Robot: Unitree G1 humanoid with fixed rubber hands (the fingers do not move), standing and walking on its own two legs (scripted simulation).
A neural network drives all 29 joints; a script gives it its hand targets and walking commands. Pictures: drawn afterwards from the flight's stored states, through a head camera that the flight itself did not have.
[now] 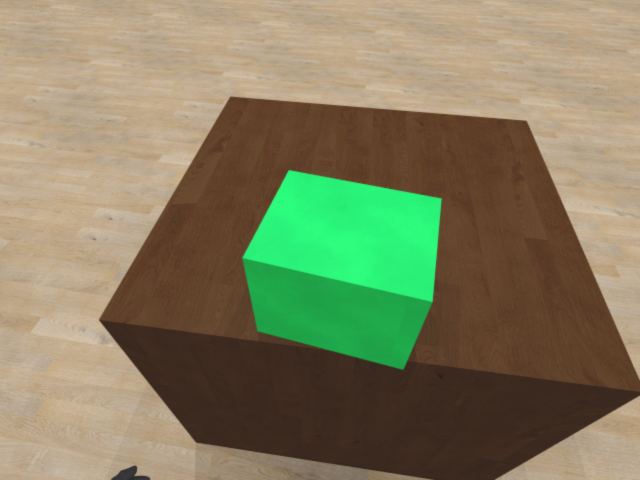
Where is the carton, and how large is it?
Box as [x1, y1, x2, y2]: [242, 170, 441, 369]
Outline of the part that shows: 289,170 242,258 257,330 403,369 432,301 441,198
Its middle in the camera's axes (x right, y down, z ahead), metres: +0.04 +0.05 +0.56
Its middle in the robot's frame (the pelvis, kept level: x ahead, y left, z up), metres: +0.41 -0.03 +0.03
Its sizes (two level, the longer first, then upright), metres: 0.224 0.176 0.178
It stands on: a pedestal, 0.69 m high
